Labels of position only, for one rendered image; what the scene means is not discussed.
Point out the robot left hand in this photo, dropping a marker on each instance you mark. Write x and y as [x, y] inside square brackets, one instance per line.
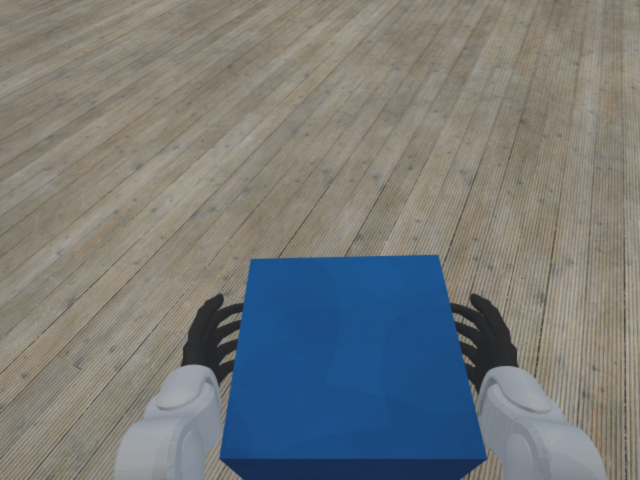
[203, 337]

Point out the carton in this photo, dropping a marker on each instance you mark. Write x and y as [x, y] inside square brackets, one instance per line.
[349, 368]

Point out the robot right forearm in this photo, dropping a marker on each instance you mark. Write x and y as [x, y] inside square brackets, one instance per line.
[528, 432]

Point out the robot left forearm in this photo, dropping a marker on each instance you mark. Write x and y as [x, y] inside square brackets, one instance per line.
[180, 426]

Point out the robot right hand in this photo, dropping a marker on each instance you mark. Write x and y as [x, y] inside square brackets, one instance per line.
[492, 340]

